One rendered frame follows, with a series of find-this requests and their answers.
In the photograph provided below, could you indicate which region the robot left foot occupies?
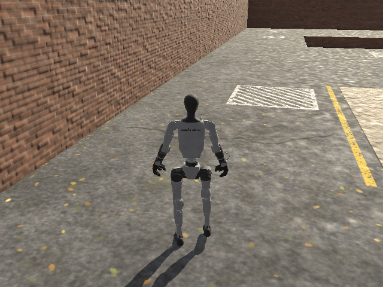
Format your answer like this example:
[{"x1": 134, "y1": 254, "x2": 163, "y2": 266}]
[{"x1": 174, "y1": 231, "x2": 184, "y2": 246}]

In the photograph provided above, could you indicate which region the left robot shin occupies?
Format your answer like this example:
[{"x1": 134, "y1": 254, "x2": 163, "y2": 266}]
[{"x1": 173, "y1": 200, "x2": 183, "y2": 238}]

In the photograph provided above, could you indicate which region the robot right hand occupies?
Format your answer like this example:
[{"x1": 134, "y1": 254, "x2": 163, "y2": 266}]
[{"x1": 215, "y1": 165, "x2": 229, "y2": 177}]

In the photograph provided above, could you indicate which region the robot left hand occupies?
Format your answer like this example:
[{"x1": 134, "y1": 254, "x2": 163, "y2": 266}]
[{"x1": 152, "y1": 163, "x2": 166, "y2": 176}]

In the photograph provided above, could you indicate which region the right robot upper arm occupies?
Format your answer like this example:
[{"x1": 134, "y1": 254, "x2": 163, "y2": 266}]
[{"x1": 204, "y1": 120, "x2": 221, "y2": 153}]

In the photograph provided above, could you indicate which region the left robot forearm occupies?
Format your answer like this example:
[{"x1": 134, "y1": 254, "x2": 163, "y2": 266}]
[{"x1": 154, "y1": 144, "x2": 167, "y2": 166}]

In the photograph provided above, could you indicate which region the right robot forearm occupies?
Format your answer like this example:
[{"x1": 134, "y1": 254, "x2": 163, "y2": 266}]
[{"x1": 215, "y1": 144, "x2": 227, "y2": 167}]

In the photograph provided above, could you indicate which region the left robot upper arm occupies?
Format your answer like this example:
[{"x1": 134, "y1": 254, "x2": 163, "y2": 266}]
[{"x1": 161, "y1": 120, "x2": 179, "y2": 153}]

